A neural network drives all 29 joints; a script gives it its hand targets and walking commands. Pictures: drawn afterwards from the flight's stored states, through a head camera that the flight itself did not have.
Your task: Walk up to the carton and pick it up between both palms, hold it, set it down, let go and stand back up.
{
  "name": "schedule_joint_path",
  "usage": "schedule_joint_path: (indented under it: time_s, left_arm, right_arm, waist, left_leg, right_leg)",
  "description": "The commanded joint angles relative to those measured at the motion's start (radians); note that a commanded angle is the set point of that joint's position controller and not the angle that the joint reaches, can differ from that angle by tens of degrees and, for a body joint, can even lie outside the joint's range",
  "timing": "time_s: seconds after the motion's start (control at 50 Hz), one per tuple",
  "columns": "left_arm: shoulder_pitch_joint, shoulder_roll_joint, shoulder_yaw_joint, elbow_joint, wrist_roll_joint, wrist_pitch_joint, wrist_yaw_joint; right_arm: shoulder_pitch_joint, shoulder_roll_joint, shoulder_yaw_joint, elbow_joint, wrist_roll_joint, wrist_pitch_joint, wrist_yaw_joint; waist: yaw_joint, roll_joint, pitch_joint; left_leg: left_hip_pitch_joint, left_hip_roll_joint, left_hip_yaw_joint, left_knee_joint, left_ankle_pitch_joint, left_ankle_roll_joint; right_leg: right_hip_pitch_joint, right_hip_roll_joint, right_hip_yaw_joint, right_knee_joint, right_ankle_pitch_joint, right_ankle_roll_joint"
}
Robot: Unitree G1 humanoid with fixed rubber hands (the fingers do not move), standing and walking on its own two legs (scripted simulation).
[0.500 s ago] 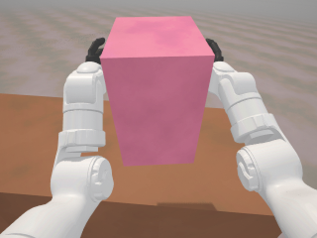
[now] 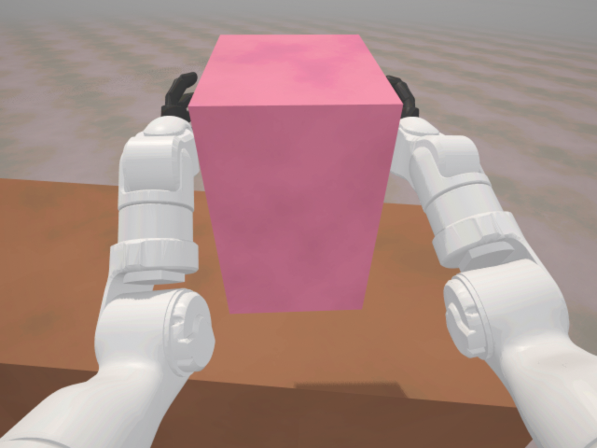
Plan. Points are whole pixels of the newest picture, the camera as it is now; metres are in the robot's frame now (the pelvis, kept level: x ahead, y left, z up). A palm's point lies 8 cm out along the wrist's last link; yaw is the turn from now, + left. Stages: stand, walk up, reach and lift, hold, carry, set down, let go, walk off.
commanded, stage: hold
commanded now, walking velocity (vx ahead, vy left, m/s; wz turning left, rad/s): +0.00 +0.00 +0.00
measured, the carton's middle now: (293, 176) +0.38 +0.00 +0.24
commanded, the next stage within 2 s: none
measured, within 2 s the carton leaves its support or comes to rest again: neither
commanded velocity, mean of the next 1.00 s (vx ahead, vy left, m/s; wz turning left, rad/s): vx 0.00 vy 0.00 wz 0.00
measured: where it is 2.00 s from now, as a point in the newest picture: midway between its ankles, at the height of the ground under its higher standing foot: outside the picture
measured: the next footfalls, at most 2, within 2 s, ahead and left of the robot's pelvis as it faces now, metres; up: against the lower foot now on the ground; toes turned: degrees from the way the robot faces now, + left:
none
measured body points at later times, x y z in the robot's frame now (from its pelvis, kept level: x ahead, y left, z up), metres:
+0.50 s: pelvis +0.00 +0.01 +0.00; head -0.09 +0.03 +0.44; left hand +0.39 +0.14 +0.30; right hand +0.39 -0.14 +0.30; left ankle +0.02 +0.12 -0.75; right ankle +0.00 -0.11 -0.75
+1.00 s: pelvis +0.00 +0.00 +0.00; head -0.09 +0.02 +0.44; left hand +0.39 +0.14 +0.30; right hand +0.39 -0.14 +0.30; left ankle +0.02 +0.12 -0.75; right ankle +0.00 -0.11 -0.75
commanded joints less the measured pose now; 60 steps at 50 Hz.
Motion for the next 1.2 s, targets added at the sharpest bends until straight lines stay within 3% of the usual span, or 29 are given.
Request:
schedule_joint_path:
  time_s: [0.0, 0.1, 0.12, 0.18, 0.28, 0.34, 0.36, 0.48, 0.54, 0.62, 0.68, 0.7, 0.76, 0.78, 0.8, 0.82, 0.86, 0.92, 0.94, 0.98, 1.06, 1.1, 1.12, 1.18]
  left_arm:
    - [-0.684, -0.632, -0.353, -0.086, -0.15, -0.08, -0.127]
    - [-0.668, -0.622, -0.341, -0.093, -0.144, -0.08, -0.135]
    - [-0.647, -0.627, -0.335, -0.045, -0.142, -0.073, -0.136]
    - [-0.668, -0.636, -0.363, -0.117, -0.152, -0.078, -0.132]
    - [-0.666, -0.642, -0.366, -0.117, -0.144, -0.071, -0.13]
    - [-0.684, -0.657, -0.403, -0.173, -0.173, -0.075, -0.122]
    - [-0.706, -0.648, -0.397, -0.171, -0.166, -0.075, -0.12]
    - [-0.678, -0.628, -0.32, -0.063, -0.126, -0.073, -0.124]
    - [-0.715, -0.656, -0.378, -0.109, -0.17, -0.086, -0.114]
    - [-0.678, -0.624, -0.331, -0.075, -0.142, -0.085, -0.116]
    - [-0.676, -0.639, -0.339, -0.091, -0.147, -0.082, -0.123]
    - [-0.656, -0.628, -0.33, -0.067, -0.15, -0.08, -0.126]
    - [-0.701, -0.646, -0.351, -0.065, -0.154, -0.083, -0.128]
    - [-0.686, -0.637, -0.339, -0.049, -0.142, -0.08, -0.126]
    - [-0.689, -0.655, -0.374, -0.107, -0.16, -0.084, -0.124]
    - [-0.703, -0.654, -0.372, -0.118, -0.162, -0.083, -0.12]
    - [-0.682, -0.644, -0.37, -0.128, -0.165, -0.083, -0.119]
    - [-0.667, -0.634, -0.348, -0.099, -0.143, -0.076, -0.121]
    - [-0.67, -0.632, -0.356, -0.102, -0.153, -0.079, -0.122]
    - [-0.669, -0.625, -0.33, -0.079, -0.137, -0.076, -0.122]
    - [-0.673, -0.622, -0.341, -0.106, -0.144, -0.076, -0.128]
    - [-0.662, -0.615, -0.333, -0.107, -0.147, -0.077, -0.128]
    - [-0.658, -0.617, -0.335, -0.089, -0.146, -0.07, -0.129]
    - [-0.662, -0.62, -0.333, -0.067, -0.14, -0.071, -0.14]
  right_arm:
    - [-0.852, 0.702, 0.206, -0.376, 0.163, -0.027, 0.13]
    - [-0.834, 0.697, 0.201, -0.363, 0.156, -0.024, 0.127]
    - [-0.837, 0.695, 0.206, -0.353, 0.158, -0.022, 0.127]
    - [-0.836, 0.691, 0.212, -0.388, 0.175, -0.026, 0.125]
    - [-0.793, 0.677, 0.187, -0.335, 0.163, -0.015, 0.131]
    - [-0.812, 0.675, 0.214, -0.387, 0.19, -0.022, 0.13]
    - [-0.807, 0.681, 0.203, -0.352, 0.186, -0.014, 0.132]
    - [-0.838, 0.682, 0.182, -0.315, 0.154, -0.013, 0.148]
    - [-0.851, 0.676, 0.189, -0.326, 0.166, -0.025, 0.15]
    - [-0.829, 0.675, 0.196, -0.325, 0.163, -0.023, 0.142]
    - [-0.829, 0.672, 0.191, -0.345, 0.156, -0.029, 0.137]
    - [-0.832, 0.675, 0.2, -0.349, 0.159, -0.024, 0.133]
    - [-0.839, 0.673, 0.178, -0.312, 0.155, -0.023, 0.135]
    - [-0.861, 0.688, 0.184, -0.343, 0.151, -0.027, 0.135]
    - [-0.845, 0.682, 0.184, -0.358, 0.161, -0.03, 0.132]
    - [-0.851, 0.686, 0.2, -0.366, 0.175, -0.028, 0.132]
    - [-0.84, 0.697, 0.217, -0.389, 0.186, -0.025, 0.129]
    - [-0.833, 0.693, 0.209, -0.369, 0.171, -0.02, 0.13]
    - [-0.835, 0.689, 0.208, -0.367, 0.175, -0.022, 0.13]
    - [-0.831, 0.699, 0.206, -0.343, 0.17, -0.014, 0.133]
    - [-0.813, 0.692, 0.21, -0.353, 0.176, -0.015, 0.126]
    - [-0.842, 0.713, 0.238, -0.403, 0.19, -0.016, 0.12]
    - [-0.827, 0.69, 0.227, -0.386, 0.186, -0.012, 0.12]
    - [-0.85, 0.697, 0.198, -0.379, 0.158, -0.015, 0.118]
  waist:
    - [-0.016, 0.026, -0.338]
    - [-0.006, 0.021, -0.311]
    - [-0.009, 0.009, -0.297]
    - [-0.016, 0.041, -0.34]
    - [-0.031, 0.066, -0.29]
    - [-0.036, 0.077, -0.356]
    - [-0.03, 0.09, -0.331]
    - [0.004, 0.039, -0.264]
    - [-0.022, 0.052, -0.344]
    - [-0.003, 0.02, -0.323]
    - [-0.014, 0.029, -0.334]
    - [-0.014, 0.007, -0.31]
    - [-0.026, 0.044, -0.286]
    - [-0.012, 0.051, -0.297]
    - [-0.034, 0.062, -0.333]
    - [-0.019, 0.078, -0.35]
    - [-0.019, 0.059, -0.361]
    - [0.001, 0.054, -0.317]
    - [-0.011, 0.043, -0.32]
    - [0.003, 0.037, -0.288]
    - [-0.016, 0.039, -0.331]
    - [0.004, 0.005, -0.339]
    - [-0.012, 0.024, -0.322]
    - [-0.015, 0.014, -0.28]
  left_leg:
    - [0.111, -0.039, 0.024, -0.01, 0.227, -0.037]
    - [0.098, -0.031, 0.022, -0.023, 0.207, -0.034]
    - [0.083, -0.036, 0.024, -0.029, 0.196, -0.03]
    - [0.119, -0.033, 0.023, -0.011, 0.275, -0.045]
    - [0.114, -0.028, 0.021, -0.02, 0.231, -0.05]
    - [0.125, -0.027, 0.014, 0.001, 0.308, -0.06]
    - [0.126, -0.026, 0.016, -0.008, 0.28, -0.064]
    - [0.061, -0.021, 0.017, -0.044, 0.164, -0.033]
    - [0.093, -0.02, 0.015, -0.023, 0.222, -0.052]
    - [0.104, -0.023, 0.022, -0.021, 0.225, -0.036]
    - [0.115, -0.028, 0.022, -0.015, 0.243, -0.041]
    - [0.101, -0.027, 0.024, -0.019, 0.228, -0.034]
    - [0.086, -0.022, 0.014, -0.027, 0.195, -0.041]
    - [0.095, -0.026, 0.022, -0.028, 0.193, -0.044]
    - [0.099, -0.027, 0.016, -0.016, 0.223, -0.048]
    - [0.11, -0.028, 0.015, -0.007, 0.256, -0.05]
    - [0.123, -0.035, 0.019, 0.002, 0.282, -0.047]
    - [0.101, -0.032, 0.02, -0.013, 0.233, -0.041]
    - [0.092, -0.029, 0.011, -0.008, 0.232, -0.04]
    - [0.09, -0.034, 0.024, -0.018, 0.213, -0.034]
    - [0.118, -0.04, 0.019, -0.012, 0.247, -0.036]
    - [0.117, -0.042, 0.024, -0.002, 0.269, -0.03]
    - [0.114, -0.04, 0.021, -0.004, 0.271, -0.037]
    - [0.093, -0.039, 0.02, -0.025, 0.2, -0.029]
  right_leg:
    - [0.081, 0.025, 0.005, -0.019, 0.172, 0.065]
    - [0.078, 0.022, 0.008, -0.019, 0.159, 0.059]
    - [0.083, 0.02, 0.007, -0.027, 0.163, 0.064]
    - [0.094, 0.027, 0.006, -0.013, 0.216, 0.061]
    - [0.06, 0.026, 0.0, -0.019, 0.146, 0.051]
    - [0.09, 0.033, -0.005, -0.001, 0.203, 0.053]
    - [0.068, 0.028, 0.003, -0.008, 0.177, 0.052]
    - [0.056, 0.028, 0.007, -0.019, 0.08, 0.047]
    - [0.063, 0.031, 0.0, -0.011, 0.123, 0.046]
    - [0.063, 0.03, 0.004, -0.022, 0.14, 0.054]
    - [0.071, 0.03, 0.007, -0.019, 0.158, 0.053]
    - [0.076, 0.026, 0.007, -0.02, 0.167, 0.056]
    - [0.056, 0.024, 0.009, -0.022, 0.125, 0.046]
    - [0.06, 0.02, 0.01, -0.026, 0.128, 0.047]
    - [0.077, 0.025, 0.001, -0.016, 0.161, 0.048]
    - [0.087, 0.031, 0.004, -0.009, 0.179, 0.048]
    - [0.091, 0.027, 0.009, -0.009, 0.218, 0.058]
    - [0.073, 0.025, 0.012, -0.015, 0.172, 0.058]
    - [0.081, 0.021, 0.017, -0.01, 0.181, 0.053]
    - [0.066, 0.022, 0.018, -0.017, 0.162, 0.059]
    - [0.081, 0.024, 0.011, -0.015, 0.213, 0.063]
    - [0.106, 0.023, 0.014, -0.006, 0.263, 0.075]
    - [0.1, 0.026, 0.01, -0.012, 0.241, 0.07]
    - [0.08, 0.022, 0.016, -0.02, 0.178, 0.064]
